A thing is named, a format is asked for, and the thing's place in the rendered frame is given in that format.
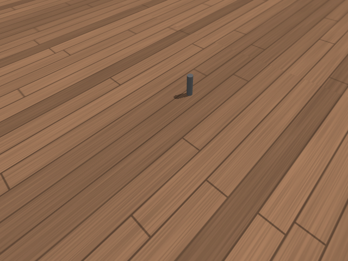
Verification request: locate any can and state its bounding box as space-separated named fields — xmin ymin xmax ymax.
xmin=187 ymin=73 xmax=193 ymax=96

